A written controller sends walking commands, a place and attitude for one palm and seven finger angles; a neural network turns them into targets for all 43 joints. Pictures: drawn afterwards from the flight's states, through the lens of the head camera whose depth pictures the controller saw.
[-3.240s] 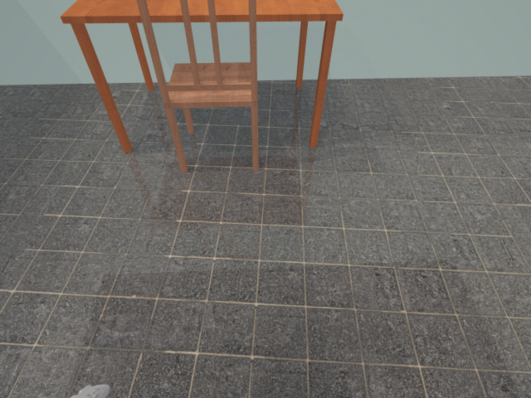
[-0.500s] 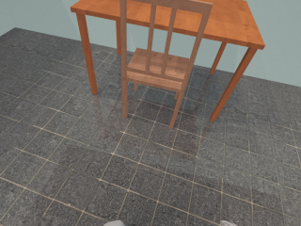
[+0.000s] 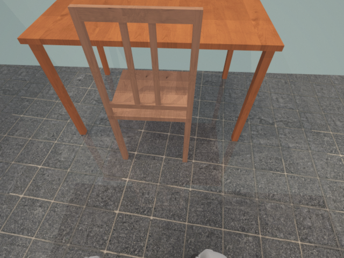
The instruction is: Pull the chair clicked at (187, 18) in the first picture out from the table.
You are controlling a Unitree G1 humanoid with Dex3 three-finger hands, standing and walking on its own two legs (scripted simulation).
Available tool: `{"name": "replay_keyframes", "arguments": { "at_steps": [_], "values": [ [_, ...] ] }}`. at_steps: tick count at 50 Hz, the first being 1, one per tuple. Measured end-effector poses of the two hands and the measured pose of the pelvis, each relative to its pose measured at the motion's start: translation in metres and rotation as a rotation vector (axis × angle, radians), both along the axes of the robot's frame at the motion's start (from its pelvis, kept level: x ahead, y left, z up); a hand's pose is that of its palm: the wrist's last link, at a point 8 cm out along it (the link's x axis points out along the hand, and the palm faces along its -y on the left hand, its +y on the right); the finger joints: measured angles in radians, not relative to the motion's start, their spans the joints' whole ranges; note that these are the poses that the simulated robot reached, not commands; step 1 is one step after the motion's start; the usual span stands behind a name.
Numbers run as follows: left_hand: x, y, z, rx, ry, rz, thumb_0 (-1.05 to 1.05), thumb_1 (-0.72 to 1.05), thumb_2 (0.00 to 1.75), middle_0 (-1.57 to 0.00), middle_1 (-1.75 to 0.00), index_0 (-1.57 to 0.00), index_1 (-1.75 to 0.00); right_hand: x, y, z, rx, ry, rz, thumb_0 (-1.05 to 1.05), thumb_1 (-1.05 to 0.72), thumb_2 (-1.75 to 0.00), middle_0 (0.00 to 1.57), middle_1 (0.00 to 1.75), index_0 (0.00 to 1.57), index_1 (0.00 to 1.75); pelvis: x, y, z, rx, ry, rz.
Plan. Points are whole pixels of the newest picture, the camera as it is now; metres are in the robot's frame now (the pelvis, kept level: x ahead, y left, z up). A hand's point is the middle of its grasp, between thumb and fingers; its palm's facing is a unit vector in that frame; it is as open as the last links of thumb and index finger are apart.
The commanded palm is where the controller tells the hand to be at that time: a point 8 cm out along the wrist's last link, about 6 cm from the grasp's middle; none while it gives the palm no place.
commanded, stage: take the last steps up to it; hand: left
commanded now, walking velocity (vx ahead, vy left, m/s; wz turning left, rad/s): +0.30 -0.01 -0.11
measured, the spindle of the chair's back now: (131, 69) +0.80 +0.18 -0.04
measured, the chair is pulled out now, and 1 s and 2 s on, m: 0.00 0.00 0.00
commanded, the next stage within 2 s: come to a stop and stand still in 0.82 s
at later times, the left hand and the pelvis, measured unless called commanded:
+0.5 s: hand out of the picture +0.12 +0.19 -0.17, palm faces +0.06 -0.99 -0.12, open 7.3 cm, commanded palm none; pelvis +0.15 +0.02 +0.01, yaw -3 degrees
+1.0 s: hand (128, 178) +0.37 +0.15 -0.15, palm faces -0.05 -0.98 -0.22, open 7.2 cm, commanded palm none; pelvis +0.28 -0.02 +0.01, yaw -4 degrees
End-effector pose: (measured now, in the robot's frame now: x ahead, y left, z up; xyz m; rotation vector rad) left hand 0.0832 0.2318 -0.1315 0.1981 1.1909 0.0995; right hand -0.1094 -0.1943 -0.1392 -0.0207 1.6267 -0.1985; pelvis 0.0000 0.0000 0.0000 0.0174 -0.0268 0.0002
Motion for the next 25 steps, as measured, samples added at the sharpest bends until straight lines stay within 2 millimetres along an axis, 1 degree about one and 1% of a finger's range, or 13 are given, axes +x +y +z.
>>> {"name": "replay_keyframes", "arguments": {
  "at_steps": [2,4,6,11,12,16,19,22,24,25],
  "values": [
    [0.020,-0.009,-0.003,0.008,-0.033,0.000,0.01,0.92,0.90,-0.20,-0.30,-0.20,-0.30,0.013,-0.006,-0.009,0.017,0.019,-0.010,0.00,-0.91,-0.90,0.20,0.30,0.20,0.30,0.014,-0.008,-0.006,-0.007,-0.001,-0.007],
    [0.028,-0.016,0.000,0.004,-0.036,0.006,0.00,0.92,0.90,-0.20,-0.30,-0.20,-0.30,0.037,-0.013,-0.011,0.016,-0.005,-0.006,0.00,-0.91,-0.90,0.20,0.30,0.20,0.30,0.024,-0.012,-0.004,-0.015,-0.006,-0.012],
    [0.031,-0.022,0.003,0.002,-0.018,0.019,0.00,0.92,0.90,-0.20,-0.30,-0.20,-0.30,0.069,-0.021,-0.009,0.008,-0.062,0.007,0.01,-0.91,-0.90,0.20,0.30,0.19,0.30,0.034,-0.015,0.001,-0.021,-0.007,-0.014],
    [0.034,-0.018,0.013,0.021,0.024,0.042,-0.01,0.95,0.90,-0.20,-0.30,-0.20,-0.30,0.155,-0.036,0.001,-0.022,-0.236,0.039,0.00,-0.91,-0.90,0.20,0.30,0.19,0.30,0.060,-0.018,0.013,-0.022,0.012,-0.023],
    [0.034,-0.018,0.013,0.015,0.037,0.044,-0.01,0.95,0.90,-0.20,-0.30,-0.20,-0.30,0.170,-0.039,0.004,-0.032,-0.262,0.047,0.01,-0.92,-0.90,0.20,0.30,0.19,0.30,0.065,-0.018,0.015,-0.023,0.014,-0.026],
    [0.030,-0.017,0.011,-0.020,0.083,0.066,0.00,0.94,0.90,-0.20,-0.30,-0.20,-0.30,0.218,-0.049,0.015,-0.074,-0.327,0.078,0.02,-0.94,-0.90,0.20,0.30,0.19,0.30,0.088,-0.010,0.018,-0.029,0.017,-0.034],
    [0.026,-0.014,0.005,-0.050,0.126,0.090,0.00,0.93,0.90,-0.20,-0.30,-0.20,-0.30,0.252,-0.047,0.023,-0.097,-0.366,0.105,0.01,-0.94,-0.90,0.20,0.30,0.19,0.30,0.106,-0.002,0.019,-0.035,0.016,-0.038],
    [0.023,-0.006,-0.004,-0.078,0.179,0.116,0.00,0.92,0.90,-0.20,-0.30,-0.20,-0.30,0.284,-0.038,0.028,-0.119,-0.402,0.132,0.01,-0.93,-0.90,0.20,0.30,0.19,0.30,0.126,0.009,0.016,-0.045,0.011,-0.036],
    [0.024,0.001,-0.014,-0.092,0.217,0.125,0.00,0.92,0.90,-0.20,-0.30,-0.20,-0.30,0.301,-0.030,0.027,-0.136,-0.428,0.143,0.01,-0.93,-0.90,0.20,0.30,0.19,0.30,0.140,0.018,0.010,-0.051,0.008,-0.039],
    [0.027,0.004,-0.016,-0.094,0.237,0.122,0.01,0.92,0.90,-0.20,-0.30,-0.20,-0.30,0.307,-0.026,0.027,-0.141,-0.435,0.142,0.01,-0.92,-0.90,0.20,0.30,0.19,0.30,0.145,0.022,0.008,-0.041,0.006,-0.046]
  ]
}}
